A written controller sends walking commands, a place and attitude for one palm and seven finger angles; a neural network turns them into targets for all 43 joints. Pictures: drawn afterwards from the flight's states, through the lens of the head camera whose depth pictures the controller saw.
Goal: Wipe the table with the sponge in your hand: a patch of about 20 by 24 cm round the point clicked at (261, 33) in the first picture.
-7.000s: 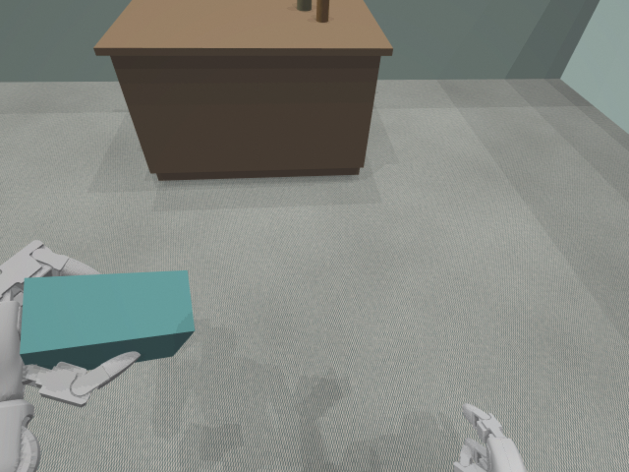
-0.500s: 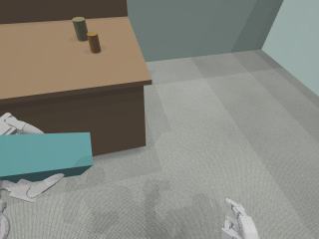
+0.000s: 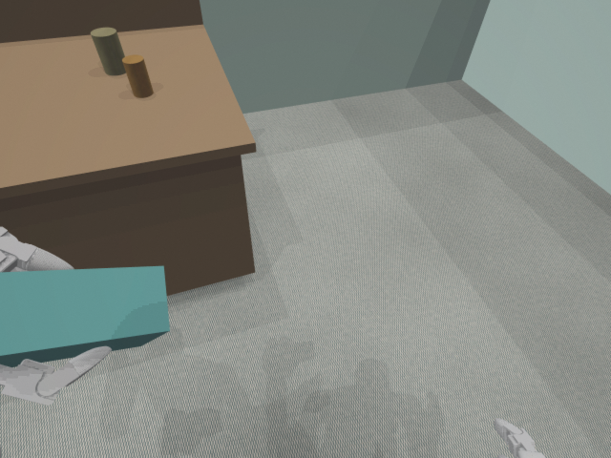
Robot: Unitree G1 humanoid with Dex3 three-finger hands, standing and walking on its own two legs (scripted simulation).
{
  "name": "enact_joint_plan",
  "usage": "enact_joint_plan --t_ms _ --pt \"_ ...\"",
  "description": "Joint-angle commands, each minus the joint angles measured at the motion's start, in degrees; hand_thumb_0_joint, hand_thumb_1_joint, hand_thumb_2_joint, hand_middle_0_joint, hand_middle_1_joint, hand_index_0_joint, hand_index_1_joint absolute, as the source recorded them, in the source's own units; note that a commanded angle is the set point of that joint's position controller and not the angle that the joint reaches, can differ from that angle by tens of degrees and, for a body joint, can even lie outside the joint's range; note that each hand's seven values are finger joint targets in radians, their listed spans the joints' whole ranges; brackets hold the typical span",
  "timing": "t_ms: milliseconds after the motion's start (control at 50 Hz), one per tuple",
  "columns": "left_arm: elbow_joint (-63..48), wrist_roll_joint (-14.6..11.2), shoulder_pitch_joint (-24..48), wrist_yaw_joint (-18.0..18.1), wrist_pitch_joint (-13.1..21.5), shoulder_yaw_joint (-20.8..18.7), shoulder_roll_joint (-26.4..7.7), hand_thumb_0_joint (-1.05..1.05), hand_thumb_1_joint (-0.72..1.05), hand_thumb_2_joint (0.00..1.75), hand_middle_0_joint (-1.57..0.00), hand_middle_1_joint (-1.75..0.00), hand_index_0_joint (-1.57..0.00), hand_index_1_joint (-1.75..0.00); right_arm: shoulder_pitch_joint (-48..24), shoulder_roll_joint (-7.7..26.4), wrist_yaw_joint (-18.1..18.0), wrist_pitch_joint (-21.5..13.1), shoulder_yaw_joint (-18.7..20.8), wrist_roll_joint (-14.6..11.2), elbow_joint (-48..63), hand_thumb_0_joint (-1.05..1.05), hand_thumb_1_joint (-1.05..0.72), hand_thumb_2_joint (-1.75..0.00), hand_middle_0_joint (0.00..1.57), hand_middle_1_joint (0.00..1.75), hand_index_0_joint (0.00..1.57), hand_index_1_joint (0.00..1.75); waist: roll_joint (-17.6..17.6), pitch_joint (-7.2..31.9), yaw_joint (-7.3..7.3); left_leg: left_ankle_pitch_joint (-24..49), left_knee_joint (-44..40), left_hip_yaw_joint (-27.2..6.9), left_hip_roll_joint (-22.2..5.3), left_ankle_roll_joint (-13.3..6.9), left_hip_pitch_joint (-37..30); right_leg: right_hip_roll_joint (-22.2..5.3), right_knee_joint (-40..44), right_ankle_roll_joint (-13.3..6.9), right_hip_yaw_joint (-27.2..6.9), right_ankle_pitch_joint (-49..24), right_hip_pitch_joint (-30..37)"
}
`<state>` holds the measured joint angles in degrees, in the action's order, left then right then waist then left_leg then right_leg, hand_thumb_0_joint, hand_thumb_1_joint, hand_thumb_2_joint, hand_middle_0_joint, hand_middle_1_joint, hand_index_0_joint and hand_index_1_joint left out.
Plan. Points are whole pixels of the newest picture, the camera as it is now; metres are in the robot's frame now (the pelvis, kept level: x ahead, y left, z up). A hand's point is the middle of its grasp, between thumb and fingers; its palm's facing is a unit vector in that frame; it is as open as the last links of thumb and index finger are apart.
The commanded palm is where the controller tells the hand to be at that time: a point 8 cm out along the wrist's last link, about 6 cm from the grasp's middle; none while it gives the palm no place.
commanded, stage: take the last steps up to it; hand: left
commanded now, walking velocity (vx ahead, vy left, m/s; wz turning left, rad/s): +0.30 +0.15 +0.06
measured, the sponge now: (105, 314) +0.22 +0.20 +0.15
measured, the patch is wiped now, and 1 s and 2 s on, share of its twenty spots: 0.00 0.00 0.00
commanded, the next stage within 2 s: come to a stop and stand still in 1.62 s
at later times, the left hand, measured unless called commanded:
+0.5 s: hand (52, 260) +0.27 +0.27 +0.17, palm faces +0.39 -0.78 -0.50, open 10.2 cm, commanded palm +0.21 +0.31 +0.18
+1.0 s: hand (54, 178) +0.39 +0.32 +0.18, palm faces +0.43 -0.75 -0.50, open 10.2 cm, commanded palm +0.33 +0.36 +0.18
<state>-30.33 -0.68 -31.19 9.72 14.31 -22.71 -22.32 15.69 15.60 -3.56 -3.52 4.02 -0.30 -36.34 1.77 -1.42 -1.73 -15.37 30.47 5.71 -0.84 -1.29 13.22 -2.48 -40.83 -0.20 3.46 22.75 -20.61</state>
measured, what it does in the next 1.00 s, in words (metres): walks ahead: left foot, then right foot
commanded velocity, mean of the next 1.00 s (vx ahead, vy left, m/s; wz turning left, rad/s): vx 0.30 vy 0.15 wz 0.03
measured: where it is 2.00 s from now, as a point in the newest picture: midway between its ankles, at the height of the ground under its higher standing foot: (233, 427)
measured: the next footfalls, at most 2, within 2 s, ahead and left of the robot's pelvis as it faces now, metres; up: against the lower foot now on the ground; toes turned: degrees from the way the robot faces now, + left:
left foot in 0.56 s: +0.14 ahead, +0.19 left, +0.00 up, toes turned +11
right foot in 0.86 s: +0.24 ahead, -0.01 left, +0.00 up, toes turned -9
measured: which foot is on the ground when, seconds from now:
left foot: down 0.00-0.20, up 0.22-0.54, down 0.56-0.88, up 0.90-1.00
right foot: down 0.00-0.56, up 0.58-0.84, down 0.86-1.00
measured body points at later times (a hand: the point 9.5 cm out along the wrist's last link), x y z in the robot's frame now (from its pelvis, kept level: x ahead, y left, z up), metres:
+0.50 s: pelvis +0.06 +0.03 +0.01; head +0.12 +0.02 +0.46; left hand +0.24 +0.31 +0.20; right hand +0.23 -0.22 -0.09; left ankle +0.10 +0.18 -0.70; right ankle +0.04 -0.10 -0.73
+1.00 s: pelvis +0.18 +0.07 +0.00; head +0.21 +0.04 +0.45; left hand +0.36 +0.36 +0.20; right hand +0.35 -0.14 -0.12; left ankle +0.12 +0.20 -0.64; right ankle +0.20 +0.00 -0.73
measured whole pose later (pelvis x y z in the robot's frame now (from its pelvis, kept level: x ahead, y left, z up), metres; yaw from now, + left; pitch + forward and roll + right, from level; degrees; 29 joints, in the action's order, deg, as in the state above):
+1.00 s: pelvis +0.18 +0.07 +0.00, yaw +2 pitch -1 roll +2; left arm -24.4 -1.4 -26.3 7.0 14.6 -22.1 -20.7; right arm 10.0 11.3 -1.3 -2.6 0.7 -0.6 -39.0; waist -2.6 -3.9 0.4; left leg -23.1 69.6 3.1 -1.4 1.1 26.7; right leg -4.3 -35.4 -3.4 11.3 17.8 -17.3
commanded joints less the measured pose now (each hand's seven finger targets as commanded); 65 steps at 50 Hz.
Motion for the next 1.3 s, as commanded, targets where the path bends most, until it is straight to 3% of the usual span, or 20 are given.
enact_joint_plan --t_ms 0,120,140,180,220,320,500,540,580,680,800,840,860,880,940,1020,1220,1240,1260,1280 --pt "-7.6 1.0 7.7 -0.1 3.3 -3.7 -8.3 0.0 0.1 1.3 -1.2 -1.6 -1.2 -1.6 -7.4 3.9 0.1 -5.1 0.2 0.3 7.6 0.0 -0.9 -0.9 0.2 0.3 0.2 0.3 -14.2 -1.3 0.93 -11.5 -16.9 -20.2 -16.5 -10.9 2.5 -1.4 -14.2 1.1 0.3 5.6 -8.3" --pt "-6.9 0.7 12.7 -0.3 2.7 -0.9 -6.9 0.0 0.1 1.3 -1.2 -1.6 -1.2 -1.6 -7.6 3.6 0.1 -5.9 -0.9 0.1 6.5 0.0 -0.9 -0.9 0.2 0.3 0.2 0.3 -12.0 0.2 2.0 -3.6 -6.7 -9.4 -10.5 -6.0 7.4 0.2 11.4 1.1 5.3 -1.8 10.7" --pt "-5.9 1.0 13.1 -0.3 2.5 -1.3 -7.5 0.0 0.1 1.3 -1.2 -1.6 -1.2 -1.6 -7.9 3.1 0.2 -5.6 -0.9 0.2 6.5 0.0 -0.9 -0.9 0.2 0.3 0.2 0.3 -6.6 1.2 2.35 -4.9 0.7 -7.1 -8.5 -4.6 12.1 -2.9 16.3 -0.5 0.5 -3.1 16.6" --pt "-2.3 0.3 12.5 -0.4 2.0 -4.0 -10.5 0.0 0.1 1.3 -1.2 -1.6 -1.2 -1.6 -9.1 2.5 0.8 -4.6 -0.6 0.2 7.4 0.0 -0.9 -0.9 0.2 0.3 0.2 0.3 15.0 1.7 2.56 -14.6 31.3 -2.4 0.9 0.3 27.6 -24.5 28.4 -10.4 -35.2 -1.1 21.3" --pt "-2.4 -0.4 15.0 -1.1 2.8 -4.5 -10.1 0.0 0.1 1.3 -1.2 -1.6 -1.2 -1.6 -8.9 3.4 1.4 -4.1 0.4 0.0 6.9 0.0 -0.9 -0.9 0.2 0.3 0.2 0.3 9.0 -2.7 1.54 -7.9 39.1 -9.3 -3.3 2.1 26.0 -24.6 32.1 -11.2 -32.7 9.8 10.3" --pt "-5.1 -0.7 7.6 -1.5 4.8 -6.0 -9.5 0.0 0.1 1.3 -1.2 -1.6 -1.2 -1.6 -10.0 0.7 1.6 -1.5 -1.8 0.3 7.4 0.0 -0.9 -0.9 0.2 0.3 0.2 0.3 5.4 2.9 1.31 -0.4 26.8 -4.4 -5.4 2.6 20.6 -16.8 25.9 -7.5 -7.0 -16.5 12.4" --pt "-15.2 -0.5 6.4 1.2 3.1 -5.4 -8.7 0.0 0.1 1.3 -1.2 -1.6 -1.2 -1.6 -7.9 1.3 0.2 -3.9 0.2 0.4 10.4 0.0 -0.9 -0.9 0.2 0.3 0.2 0.3 3.7 10.3 1.63 5.3 -6.7 5.4 -0.2 1.0 -4.3 -11.0 9.5 -3.3 -1.5 -22.7 15.2" --pt "-16.6 -0.7 6.2 1.3 3.8 -5.7 -8.4 0.0 0.1 1.3 -1.2 -1.6 -1.2 -1.6 -7.0 4.0 0.0 -3.7 1.6 -0.1 10.4 0.0 -0.9 -0.9 0.2 0.3 0.2 0.3 -16.8 13.0 0.53 20.2 -7.3 -13.7 -15.2 -6.3 -21.3 -2.8 -12.8 1.5 4.6 -0.5 -5.5" --pt "-11.3 0.2 4.9 0.6 4.4 -5.3 -9.4 0.0 0.1 1.3 -1.2 -1.6 -1.2 -1.6 -6.1 3.6 0.7 -4.4 1.7 -0.7 10.5 0.0 -0.9 -0.9 0.2 0.3 0.2 0.3 -14.4 8.8 0.78 21.8 -11.2 -23.8 -21.5 -12.2 -17.2 -0.8 -27.3 0.4 0.6 15.6 -14.6" --pt "-18.3 -0.8 4.2 0.1 4.2 -6.0 -9.5 0.0 0.1 1.3 -1.2 -1.6 -1.2 -1.6 -7.9 2.3 1.2 -5.9 0.4 -1.0 8.4 0.0 -0.9 -0.9 0.2 0.3 0.2 0.3 -16.2 6.6 1.64 23.1 -9.6 -9.2 -14.9 -9.7 -12.4 -3.5 -16.3 1.8 3.1 3.3 -14.0" --pt "-10.5 -1.4 1.6 -0.2 2.2 -6.6 -9.2 0.0 0.1 1.3 -1.2 -1.6 -1.2 -1.6 -7.6 2.2 0.7 -5.6 -0.8 -0.4 7.9 0.0 -0.9 -0.9 0.2 0.3 0.2 0.3 -11.1 7.7 2.07 22.1 -2.6 -3.7 -12.9 -5.6 -2.7 1.1 8.6 1.3 8.8 -5.7 7.9" --pt "-7.0 -0.6 3.6 -0.5 1.6 -6.6 -9.5 0.0 0.1 1.3 -1.2 -1.6 -1.2 -1.6 -7.7 1.7 0.6 -4.3 -0.6 -0.8 7.5 0.0 -0.9 -0.9 0.2 0.3 0.2 0.3 1.2 10.0 2.55 11.7 14.4 0.4 -8.7 -3.1 7.4 -6.5 16.5 -2.0 -1.1 -12.6 20.4" --pt "-4.9 -0.4 4.5 -0.7 1.6 -8.0 -11.3 0.0 0.1 1.3 -1.2 -1.6 -1.2 -1.6 -8.6 0.8 0.6 -3.7 -0.7 -0.4 8.5 0.0 -0.9 -0.9 0.2 0.3 0.2 0.3 15.1 9.4 2.35 -8.9 29.5 3.0 -0.7 -0.1 21.7 -19.6 20.6 -8.1 -24.6 -20.0 26.9" --pt "-1.6 -1.4 4.1 -0.8 1.4 -8.7 -10.8 0.0 0.1 1.3 -1.2 -1.6 -1.2 -1.6 -9.2 1.3 1.1 -3.4 -0.8 -0.1 9.1 0.0 -0.9 -0.9 0.2 0.3 0.2 0.3 15.6 8.0 2.72 -15.6 40.1 -4.4 -0.2 1.1 26.9 -26.7 24.1 -11.4 -34.2 -20.5 25.5" --pt "-2.7 -1.5 6.8 -1.7 3.3 -8.4 -10.4 0.0 0.1 1.3 -1.2 -1.6 -1.2 -1.6 -9.4 1.3 1.6 -2.5 -0.9 0.0 6.8 0.0 -0.9 -0.9 0.2 0.3 0.2 0.3 4.6 1.8 1.79 -6.3 45.8 -8.7 -4.9 3.0 27.8 -22.6 24.9 -9.7 -22.2 -15.2 15.2" --pt "-9.1 -0.4 9.9 -1.5 4.9 -4.1 -8.7 0.0 0.1 1.3 -1.2 -1.6 -1.2 -1.6 -10.1 1.3 2.0 -2.0 -1.5 0.3 7.3 0.0 -0.9 -0.9 0.2 0.3 0.2 0.3 4.0 4.0 1.1 -0.8 31.1 -4.8 -6.2 2.7 20.8 -17.7 23.4 -6.9 -4.7 -24.7 11.3" --pt "-13.0 -0.8 4.8 1.3 3.2 -7.4 -9.4 0.0 0.1 1.3 -1.2 -1.6 -1.2 -1.6 -7.1 1.2 0.2 -2.9 0.4 0.4 10.5 0.0 -0.9 -0.9 0.2 0.3 0.2 0.3 3.6 9.2 1.68 5.9 -5.5 5.5 -0.8 1.5 -2.7 -12.0 10.6 -3.5 0.2 -21.8 14.0" --pt "-13.1 -1.0 6.2 1.2 3.6 -7.1 -9.2 0.0 0.1 1.3 -1.2 -1.6 -1.2 -1.6 -6.1 2.3 -0.1 -2.9 1.0 -0.1 10.5 0.0 -0.9 -0.9 0.2 0.3 0.2 0.3 -3.6 9.8 0.76 6.9 -7.4 2.1 -3.3 0.3 -8.4 -9.6 2.1 -1.8 1.6 -17.8 9.2" --pt "-13.7 -1.2 7.0 1.1 4.1 -6.6 -8.5 0.0 0.1 1.3 -1.2 -1.6 -1.2 -1.6 -6.5 3.9 0.0 -2.8 1.5 -0.3 10.9 0.0 -0.9 -0.9 0.2 0.3 0.2 0.3 -17.2 10.3 0.77 14.6 -9.1 -11.8 -13.2 -4.2 -14.5 -3.5 -9.9 0.9 5.4 -0.6 -2.0" --pt "-12.6 -0.7 6.6 0.8 4.5 -5.4 -8.2 0.0 0.1 1.3 -1.2 -1.6 -1.2 -1.6 -6.7 4.0 0.2 -3.0 1.6 -0.5 11.8 0.0 -0.9 -0.9 0.2 0.3 0.2 0.3 -20.0 9.1 1.3 21.0 -11.7 -24.1 -21.2 -8.9 -15.3 -0.4 -21.5 1.0 2.9 16.4 -9.4"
